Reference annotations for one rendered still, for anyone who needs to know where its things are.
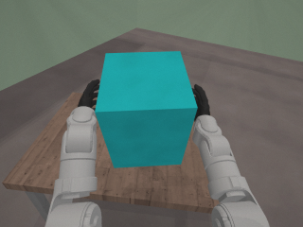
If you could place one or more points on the robot right upper arm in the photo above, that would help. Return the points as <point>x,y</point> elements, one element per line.
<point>238,214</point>

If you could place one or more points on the table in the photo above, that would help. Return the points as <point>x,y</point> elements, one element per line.
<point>180,187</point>

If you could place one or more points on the robot left upper arm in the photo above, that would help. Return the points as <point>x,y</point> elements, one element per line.
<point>75,214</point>

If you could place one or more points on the robot left hand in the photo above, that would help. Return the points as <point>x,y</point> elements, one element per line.
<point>86,99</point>

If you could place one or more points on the carton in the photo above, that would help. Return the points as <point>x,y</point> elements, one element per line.
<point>145,108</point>

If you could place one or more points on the robot left forearm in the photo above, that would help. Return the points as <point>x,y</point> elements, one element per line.
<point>78,158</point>

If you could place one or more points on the robot right hand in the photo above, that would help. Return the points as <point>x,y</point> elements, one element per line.
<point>201,101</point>

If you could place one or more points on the robot right forearm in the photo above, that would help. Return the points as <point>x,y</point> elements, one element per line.
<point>225,181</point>

